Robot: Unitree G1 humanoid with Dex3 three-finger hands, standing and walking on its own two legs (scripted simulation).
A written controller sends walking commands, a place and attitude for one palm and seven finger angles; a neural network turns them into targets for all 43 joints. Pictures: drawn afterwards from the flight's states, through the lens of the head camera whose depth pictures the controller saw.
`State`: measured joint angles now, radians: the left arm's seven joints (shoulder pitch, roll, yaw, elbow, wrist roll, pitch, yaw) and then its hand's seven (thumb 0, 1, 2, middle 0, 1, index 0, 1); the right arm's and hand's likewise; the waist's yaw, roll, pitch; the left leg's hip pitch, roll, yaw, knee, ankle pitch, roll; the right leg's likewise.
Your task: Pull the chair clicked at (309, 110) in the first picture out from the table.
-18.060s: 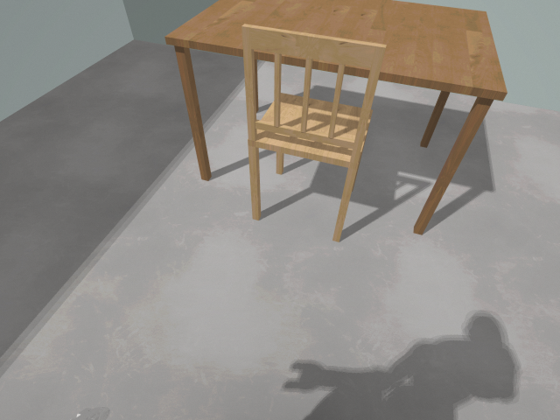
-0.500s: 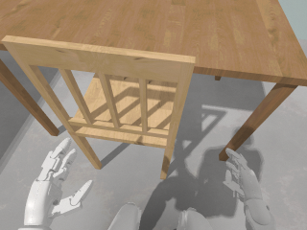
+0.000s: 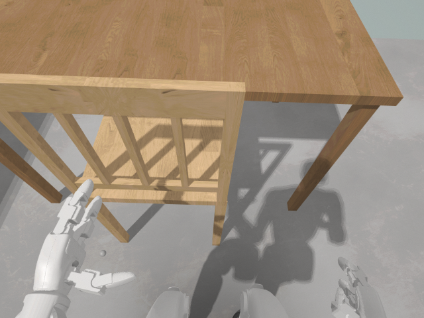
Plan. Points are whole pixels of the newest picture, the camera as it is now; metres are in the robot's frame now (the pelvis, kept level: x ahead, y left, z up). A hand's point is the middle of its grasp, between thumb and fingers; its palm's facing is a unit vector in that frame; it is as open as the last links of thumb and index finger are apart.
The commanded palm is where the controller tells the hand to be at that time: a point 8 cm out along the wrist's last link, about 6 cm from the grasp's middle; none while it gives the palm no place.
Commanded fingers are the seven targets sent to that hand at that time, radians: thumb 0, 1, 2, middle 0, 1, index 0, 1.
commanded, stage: raise the hand toward the chair's back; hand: left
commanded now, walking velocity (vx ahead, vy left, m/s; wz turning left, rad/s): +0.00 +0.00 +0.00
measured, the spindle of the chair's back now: (134, 153) +0.44 +0.18 +0.00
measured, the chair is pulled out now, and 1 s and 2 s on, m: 0.00 0.00 0.00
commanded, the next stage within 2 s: aim the fingers beside a spindle in 1.02 s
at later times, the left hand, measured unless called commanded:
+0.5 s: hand (74, 236) +0.24 +0.23 +0.06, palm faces +0.01 -1.00 -0.05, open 16.9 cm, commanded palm +0.23 +0.29 +0.06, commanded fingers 0.00 -0.50 0.30 -0.06 -0.08 -0.06 -0.08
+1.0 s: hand (75, 232) +0.25 +0.23 +0.06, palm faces +0.01 -1.00 -0.05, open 16.9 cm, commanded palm +0.23 +0.28 +0.06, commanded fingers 0.00 -0.50 0.30 -0.06 -0.08 -0.06 -0.08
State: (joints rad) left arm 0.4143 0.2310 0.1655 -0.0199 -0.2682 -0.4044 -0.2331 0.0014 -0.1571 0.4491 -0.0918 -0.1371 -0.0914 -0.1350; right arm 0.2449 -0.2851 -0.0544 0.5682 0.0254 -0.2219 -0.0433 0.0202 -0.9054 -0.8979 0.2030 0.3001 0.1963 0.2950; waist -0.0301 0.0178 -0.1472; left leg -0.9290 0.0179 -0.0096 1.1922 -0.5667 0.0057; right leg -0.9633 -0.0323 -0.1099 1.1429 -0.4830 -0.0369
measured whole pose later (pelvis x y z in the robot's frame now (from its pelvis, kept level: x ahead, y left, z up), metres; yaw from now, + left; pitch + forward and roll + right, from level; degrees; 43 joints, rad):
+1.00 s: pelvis +0.01 +0.02 +0.01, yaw +0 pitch +17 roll -3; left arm 0.31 0.27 0.22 0.03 -0.29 -0.35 -0.27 -0.01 -0.50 0.30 -0.06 -0.08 -0.06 -0.08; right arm 0.23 -0.26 0.02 0.54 0.01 -0.19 -0.02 0.02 -0.90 -0.90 0.21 0.30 0.20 0.30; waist -0.02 0.03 -0.15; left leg -0.87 0.01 -0.01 1.14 -0.56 0.04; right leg -0.89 -0.04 -0.11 1.06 -0.46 0.00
